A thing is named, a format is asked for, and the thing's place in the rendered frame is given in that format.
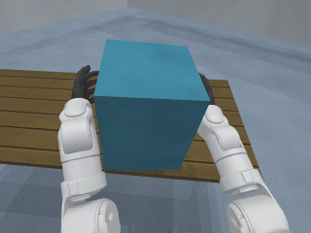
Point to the robot right forearm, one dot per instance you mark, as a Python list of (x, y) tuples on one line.
[(237, 173)]

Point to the table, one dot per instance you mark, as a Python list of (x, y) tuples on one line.
[(30, 105)]

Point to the robot right upper arm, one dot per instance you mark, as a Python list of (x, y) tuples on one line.
[(256, 214)]

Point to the carton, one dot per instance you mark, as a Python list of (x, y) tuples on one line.
[(149, 102)]

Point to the robot left forearm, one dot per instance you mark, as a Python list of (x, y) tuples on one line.
[(79, 153)]

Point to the robot left upper arm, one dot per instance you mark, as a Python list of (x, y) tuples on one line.
[(95, 216)]

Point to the right robot hand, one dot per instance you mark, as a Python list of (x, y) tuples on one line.
[(208, 89)]

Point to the left robot hand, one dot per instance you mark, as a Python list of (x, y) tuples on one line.
[(81, 85)]

